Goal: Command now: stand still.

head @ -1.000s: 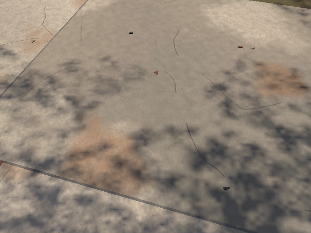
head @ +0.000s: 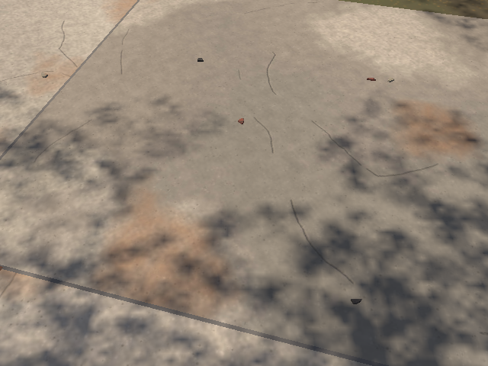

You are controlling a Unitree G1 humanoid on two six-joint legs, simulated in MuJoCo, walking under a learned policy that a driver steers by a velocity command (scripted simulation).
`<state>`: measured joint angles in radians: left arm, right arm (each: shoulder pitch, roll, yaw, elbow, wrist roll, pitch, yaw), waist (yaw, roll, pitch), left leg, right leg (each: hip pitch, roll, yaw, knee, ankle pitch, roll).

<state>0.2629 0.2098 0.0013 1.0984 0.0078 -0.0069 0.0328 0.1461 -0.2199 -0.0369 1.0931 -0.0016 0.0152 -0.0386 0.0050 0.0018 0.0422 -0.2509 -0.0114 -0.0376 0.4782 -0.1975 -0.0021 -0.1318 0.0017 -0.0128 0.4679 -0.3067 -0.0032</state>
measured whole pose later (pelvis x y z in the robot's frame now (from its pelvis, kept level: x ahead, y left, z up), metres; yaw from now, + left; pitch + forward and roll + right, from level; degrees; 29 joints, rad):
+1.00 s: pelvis +0.01 +0.00 +0.00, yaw +0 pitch -1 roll +0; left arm 0.36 0.16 0.01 1.09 0.00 -0.02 0.04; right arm 0.20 -0.19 -0.02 1.13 0.00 0.01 -0.05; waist 0.00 0.00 0.04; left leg -0.26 -0.01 -0.04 0.48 -0.21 -0.01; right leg -0.14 0.01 -0.02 0.47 -0.31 -0.01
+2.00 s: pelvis +0.43 -0.02 +0.01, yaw +0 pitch +0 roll -2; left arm 0.29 0.23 0.05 0.99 0.00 -0.11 -0.04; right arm 0.19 -0.26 -0.06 0.94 0.02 -0.09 -0.02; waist 0.03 0.04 0.02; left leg -0.62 0.13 -0.04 1.10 -0.23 0.04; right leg -0.18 0.07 -0.08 0.30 -0.14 -0.08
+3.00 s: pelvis +1.00 -0.02 +0.00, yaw -1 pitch +2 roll +0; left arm 0.16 0.24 0.07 0.92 0.00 -0.10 -0.03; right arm 0.29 -0.26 -0.06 0.99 0.03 -0.10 -0.01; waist 0.00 0.03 0.03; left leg -0.38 0.04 -0.02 1.18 -0.39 0.04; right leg -0.37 0.03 -0.06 0.48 -0.15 -0.06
